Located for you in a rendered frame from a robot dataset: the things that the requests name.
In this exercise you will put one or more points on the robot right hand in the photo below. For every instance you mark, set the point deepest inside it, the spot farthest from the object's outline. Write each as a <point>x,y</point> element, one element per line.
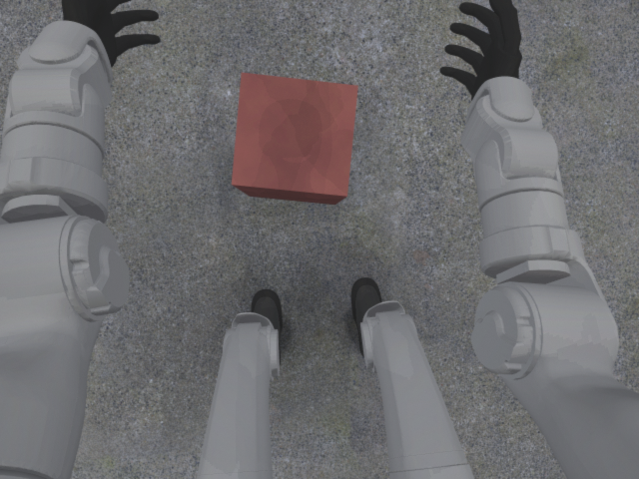
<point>501,52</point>

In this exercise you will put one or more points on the right robot forearm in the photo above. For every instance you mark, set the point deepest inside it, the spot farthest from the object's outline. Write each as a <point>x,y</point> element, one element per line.
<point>520,194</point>

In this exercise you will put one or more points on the robot left hand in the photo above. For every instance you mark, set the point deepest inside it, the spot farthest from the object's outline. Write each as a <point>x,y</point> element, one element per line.
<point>96,14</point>

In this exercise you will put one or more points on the robot left thigh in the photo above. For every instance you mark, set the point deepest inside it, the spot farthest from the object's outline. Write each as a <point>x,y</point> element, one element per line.
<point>237,442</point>

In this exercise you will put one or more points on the right robot upper arm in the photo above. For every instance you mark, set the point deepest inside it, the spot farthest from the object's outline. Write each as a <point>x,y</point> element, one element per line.
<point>555,346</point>

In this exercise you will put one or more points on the robot right shin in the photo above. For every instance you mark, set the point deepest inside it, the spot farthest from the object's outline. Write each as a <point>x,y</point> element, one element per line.
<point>388,306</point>

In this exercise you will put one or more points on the carton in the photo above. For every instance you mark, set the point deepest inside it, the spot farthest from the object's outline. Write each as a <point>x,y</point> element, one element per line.
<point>294,139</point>

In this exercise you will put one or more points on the left robot upper arm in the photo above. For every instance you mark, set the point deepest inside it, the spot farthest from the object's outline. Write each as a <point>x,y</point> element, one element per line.
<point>59,278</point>

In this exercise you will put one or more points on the left robot forearm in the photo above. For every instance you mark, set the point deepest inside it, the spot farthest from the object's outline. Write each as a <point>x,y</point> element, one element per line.
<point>53,140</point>

